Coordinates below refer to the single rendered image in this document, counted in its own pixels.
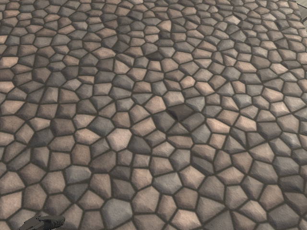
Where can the left robot hand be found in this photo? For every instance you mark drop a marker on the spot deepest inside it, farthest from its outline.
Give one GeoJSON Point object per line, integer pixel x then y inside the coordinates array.
{"type": "Point", "coordinates": [43, 223]}

